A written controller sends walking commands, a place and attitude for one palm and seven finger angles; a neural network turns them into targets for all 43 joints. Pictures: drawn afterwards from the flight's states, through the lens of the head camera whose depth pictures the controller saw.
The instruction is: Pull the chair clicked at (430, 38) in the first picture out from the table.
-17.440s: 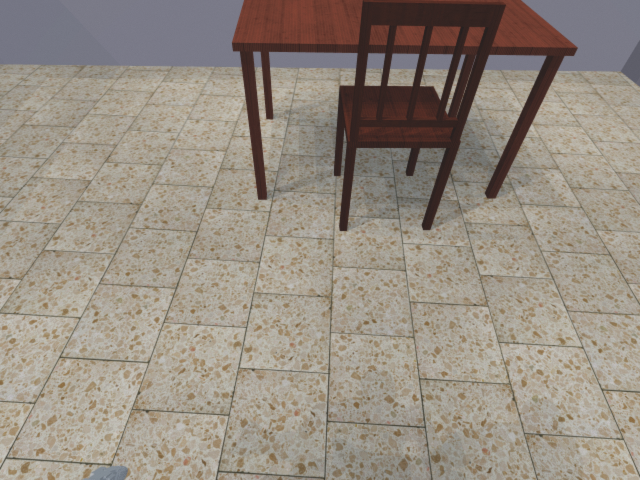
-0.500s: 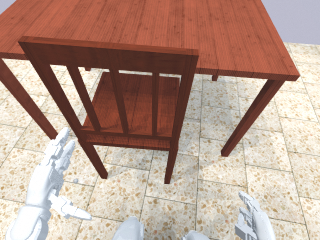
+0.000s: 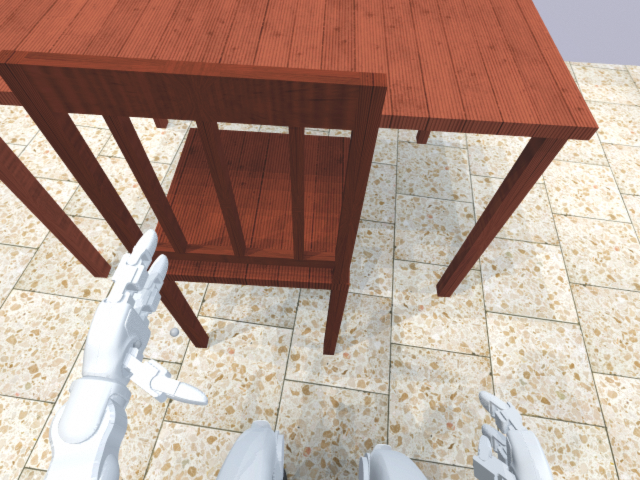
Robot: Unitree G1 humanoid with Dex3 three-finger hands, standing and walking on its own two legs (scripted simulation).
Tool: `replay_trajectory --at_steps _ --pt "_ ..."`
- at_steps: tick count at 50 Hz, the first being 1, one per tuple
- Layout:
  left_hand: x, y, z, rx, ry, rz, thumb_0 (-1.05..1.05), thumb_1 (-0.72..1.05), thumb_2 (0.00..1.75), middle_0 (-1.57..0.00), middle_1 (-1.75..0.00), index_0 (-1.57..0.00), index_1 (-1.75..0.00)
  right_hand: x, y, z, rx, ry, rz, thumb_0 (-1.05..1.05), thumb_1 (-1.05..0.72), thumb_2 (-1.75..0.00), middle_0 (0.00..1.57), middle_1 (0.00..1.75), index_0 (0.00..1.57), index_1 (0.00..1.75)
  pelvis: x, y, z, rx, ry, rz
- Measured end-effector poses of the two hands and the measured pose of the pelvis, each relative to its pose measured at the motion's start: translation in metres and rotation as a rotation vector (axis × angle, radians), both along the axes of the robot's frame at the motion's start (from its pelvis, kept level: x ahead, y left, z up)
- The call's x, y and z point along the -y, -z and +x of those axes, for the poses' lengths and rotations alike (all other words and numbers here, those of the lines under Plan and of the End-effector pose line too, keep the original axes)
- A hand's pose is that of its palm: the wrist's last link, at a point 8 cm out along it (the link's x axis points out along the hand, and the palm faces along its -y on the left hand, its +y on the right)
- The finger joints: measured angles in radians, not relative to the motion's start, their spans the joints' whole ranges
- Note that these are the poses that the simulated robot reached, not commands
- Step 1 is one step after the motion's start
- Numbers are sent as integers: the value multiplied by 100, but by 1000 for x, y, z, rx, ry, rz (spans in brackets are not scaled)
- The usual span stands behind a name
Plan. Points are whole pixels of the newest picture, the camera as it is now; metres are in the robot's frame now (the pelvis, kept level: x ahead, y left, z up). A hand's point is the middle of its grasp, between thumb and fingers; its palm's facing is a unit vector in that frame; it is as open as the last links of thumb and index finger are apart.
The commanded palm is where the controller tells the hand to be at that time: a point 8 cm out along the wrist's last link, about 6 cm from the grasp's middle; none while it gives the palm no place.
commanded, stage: aim the fingers beside a spindle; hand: left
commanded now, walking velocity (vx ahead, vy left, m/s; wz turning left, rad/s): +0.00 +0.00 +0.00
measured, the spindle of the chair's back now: (226, 198) +0.49 +0.15 +0.02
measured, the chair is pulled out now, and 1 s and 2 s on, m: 0.00 0.00 0.00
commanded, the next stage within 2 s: push the fingers through the gap in 1.42 s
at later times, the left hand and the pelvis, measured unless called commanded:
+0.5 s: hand (213, 310) +0.32 +0.15 +0.01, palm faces -0.07 -1.00 -0.03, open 16.9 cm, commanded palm +0.30 +0.20 +0.01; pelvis +0.00 +0.00 -0.01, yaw +0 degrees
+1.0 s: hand (230, 292) +0.35 +0.13 +0.00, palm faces -0.05 -1.00 -0.04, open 16.9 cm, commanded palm +0.32 +0.19 +0.00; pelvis +0.00 +0.00 -0.02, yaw -1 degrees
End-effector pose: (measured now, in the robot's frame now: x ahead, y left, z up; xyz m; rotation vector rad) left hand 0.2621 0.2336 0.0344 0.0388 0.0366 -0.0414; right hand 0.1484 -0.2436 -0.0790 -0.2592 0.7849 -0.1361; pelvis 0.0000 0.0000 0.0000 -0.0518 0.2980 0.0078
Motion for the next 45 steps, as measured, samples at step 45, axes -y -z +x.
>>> replay_trajectory --at_steps 45 --pt "50 38 65 19 23 -9 -2 -50 30 -6 -8 -6 -8 7 44 -25 -183 31 18 1 -90 -90 20 30 20 30 2 25 -4 -77 15 6"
